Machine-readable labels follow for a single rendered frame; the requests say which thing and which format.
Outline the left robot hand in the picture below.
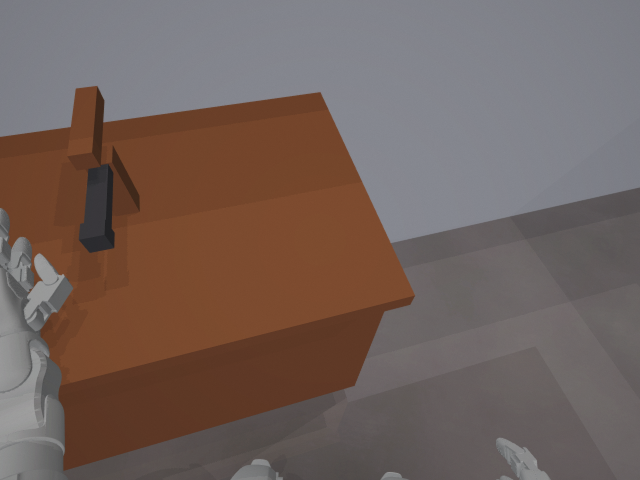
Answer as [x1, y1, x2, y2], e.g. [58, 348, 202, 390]
[0, 208, 73, 337]

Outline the tap lever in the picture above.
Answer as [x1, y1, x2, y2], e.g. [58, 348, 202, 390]
[79, 164, 115, 253]

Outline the robot left forearm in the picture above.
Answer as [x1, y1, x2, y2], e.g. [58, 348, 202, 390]
[0, 331, 68, 480]

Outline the left robot shin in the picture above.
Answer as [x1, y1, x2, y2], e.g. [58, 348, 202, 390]
[251, 459, 271, 467]

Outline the right robot hand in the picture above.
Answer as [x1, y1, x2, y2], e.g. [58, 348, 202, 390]
[496, 438, 551, 480]

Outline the counter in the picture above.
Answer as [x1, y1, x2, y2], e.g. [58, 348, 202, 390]
[0, 86, 415, 471]

